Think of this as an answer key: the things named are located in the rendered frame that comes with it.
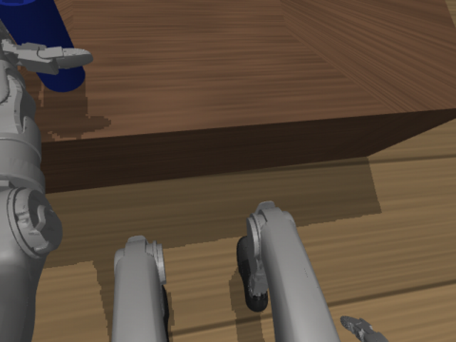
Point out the right robot hand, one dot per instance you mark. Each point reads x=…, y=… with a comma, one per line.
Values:
x=362, y=329

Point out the left robot arm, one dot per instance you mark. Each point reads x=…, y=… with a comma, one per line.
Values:
x=29, y=228

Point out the bottle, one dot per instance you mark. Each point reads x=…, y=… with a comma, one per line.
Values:
x=38, y=21

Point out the left robot hand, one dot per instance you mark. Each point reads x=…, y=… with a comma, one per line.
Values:
x=38, y=58

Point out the right robot foot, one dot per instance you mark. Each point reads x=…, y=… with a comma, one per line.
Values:
x=254, y=303

